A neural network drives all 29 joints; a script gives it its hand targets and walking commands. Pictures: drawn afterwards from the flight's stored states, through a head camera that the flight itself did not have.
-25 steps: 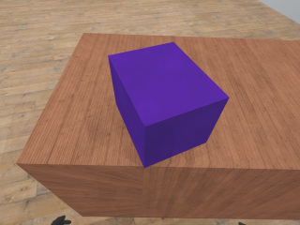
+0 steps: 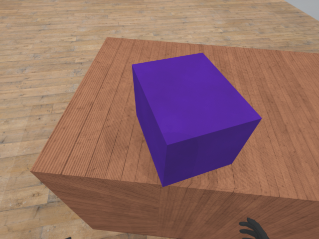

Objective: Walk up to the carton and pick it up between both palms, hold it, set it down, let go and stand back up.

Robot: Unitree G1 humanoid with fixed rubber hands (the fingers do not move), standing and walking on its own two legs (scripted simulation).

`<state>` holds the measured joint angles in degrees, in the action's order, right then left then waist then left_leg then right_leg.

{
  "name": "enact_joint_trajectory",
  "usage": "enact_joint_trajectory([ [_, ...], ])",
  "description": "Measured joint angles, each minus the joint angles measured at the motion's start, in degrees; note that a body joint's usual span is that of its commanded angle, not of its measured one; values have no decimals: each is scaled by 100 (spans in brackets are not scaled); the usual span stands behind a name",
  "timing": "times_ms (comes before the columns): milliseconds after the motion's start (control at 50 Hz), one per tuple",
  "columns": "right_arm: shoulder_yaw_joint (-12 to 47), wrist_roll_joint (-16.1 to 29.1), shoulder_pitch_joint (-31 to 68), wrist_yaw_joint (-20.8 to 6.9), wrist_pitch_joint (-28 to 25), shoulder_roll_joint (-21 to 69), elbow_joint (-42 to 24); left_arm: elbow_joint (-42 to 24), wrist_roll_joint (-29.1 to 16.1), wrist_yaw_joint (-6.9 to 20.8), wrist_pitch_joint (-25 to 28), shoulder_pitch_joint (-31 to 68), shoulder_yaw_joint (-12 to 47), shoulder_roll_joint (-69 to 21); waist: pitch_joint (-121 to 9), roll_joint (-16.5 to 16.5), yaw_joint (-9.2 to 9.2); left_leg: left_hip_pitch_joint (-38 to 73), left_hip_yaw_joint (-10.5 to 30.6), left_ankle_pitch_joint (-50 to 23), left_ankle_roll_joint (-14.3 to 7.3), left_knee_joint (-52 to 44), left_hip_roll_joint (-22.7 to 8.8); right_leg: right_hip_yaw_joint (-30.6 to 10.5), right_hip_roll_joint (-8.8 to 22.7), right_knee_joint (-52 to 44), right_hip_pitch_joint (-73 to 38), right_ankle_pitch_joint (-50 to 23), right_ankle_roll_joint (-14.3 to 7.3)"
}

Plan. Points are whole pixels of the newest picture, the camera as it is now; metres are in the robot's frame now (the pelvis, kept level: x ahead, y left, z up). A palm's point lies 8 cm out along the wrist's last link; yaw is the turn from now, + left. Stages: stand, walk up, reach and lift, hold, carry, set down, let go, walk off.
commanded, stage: walk up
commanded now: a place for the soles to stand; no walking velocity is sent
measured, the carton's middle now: (183, 116) +0.42 -0.05 +0.07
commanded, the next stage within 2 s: reach and lift in 0.94 s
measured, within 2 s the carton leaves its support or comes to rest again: neither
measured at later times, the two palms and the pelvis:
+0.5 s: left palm out of the picture +0.11 +0.27 -0.10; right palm out of the picture +0.12 -0.25 -0.09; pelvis +0.02 +0.01 +0.00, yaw -1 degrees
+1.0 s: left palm out of the picture +0.12 +0.27 -0.10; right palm out of the picture +0.12 -0.26 -0.09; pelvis +0.02 +0.01 +0.00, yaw -2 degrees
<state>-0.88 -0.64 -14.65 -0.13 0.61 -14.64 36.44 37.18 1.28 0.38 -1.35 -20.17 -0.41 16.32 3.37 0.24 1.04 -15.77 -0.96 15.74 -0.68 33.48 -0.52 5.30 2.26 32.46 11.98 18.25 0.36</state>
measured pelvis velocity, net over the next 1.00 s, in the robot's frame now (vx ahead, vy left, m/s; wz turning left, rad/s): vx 0.02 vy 0.01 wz -0.03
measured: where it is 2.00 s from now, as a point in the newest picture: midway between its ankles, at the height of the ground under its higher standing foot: outside the picture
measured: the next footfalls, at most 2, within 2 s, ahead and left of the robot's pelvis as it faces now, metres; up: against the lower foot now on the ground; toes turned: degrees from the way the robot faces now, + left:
none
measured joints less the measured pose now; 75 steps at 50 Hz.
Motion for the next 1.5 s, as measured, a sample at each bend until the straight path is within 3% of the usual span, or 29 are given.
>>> enact_joint_trajectory([
  [540,74,21,-168,-48,-115,-147,116,97,-19,4,140,177,43,-2,-136,-32,-105,142,-146,101,-89,-172,19,-141,14,-300,-146,-16,107],
  [960,69,2,-159,-39,-78,-167,168,165,-27,-7,125,232,52,-9,-134,20,-68,223,-214,106,-75,-212,9,-212,8,-262,-160,4,92],
  [1020,-306,-269,570,-285,-624,-121,1114,19,-89,-256,-622,603,91,12,-70,-18,-135,-79,-214,198,-19,120,-29,-216,-17,123,169,142,-134],
  [1100,-467,-282,1310,-433,-1146,-266,1628,-356,-108,-368,-1128,1373,-8,-102,323,-94,-160,-66,-227,244,-3,326,-91,-243,-60,293,155,141,18],
  [1160,-350,-85,1320,-571,-1374,-368,1633,-855,6,-412,-1241,1507,-123,-311,457,-135,-163,271,-242,144,56,74,-168,-258,-151,-19,-189,-5,-10],
  [1240,-265,88,940,-714,-1442,-485,1409,-955,132,-446,-1300,1060,-238,-474,298,-114,-179,725,-293,-74,145,-479,-224,-300,-235,-525,-590,-219,-111],
  [1320,-216,140,671,-785,-1260,-613,1019,-1086,66,-514,-1138,700,-208,-536,132,11,-150,1015,-298,-301,213,-932,-238,-294,-269,-778,-786,-329,-180],
  [1440,-78,337,608,-849,-880,-552,596,-1489,-13,-706,-866,814,-180,-569,82,271,37,1127,-232,-525,284,-1240,-268,-221,-314,-796,-785,-363,-308],
  [1500,-13,444,539,-872,-802,-442,411,-1661,59,-794,-938,826,-215,-617,84,335,17,1128,-184,-572,290,-1299,-276,-174,-328,-788,-771,-361,-355],
])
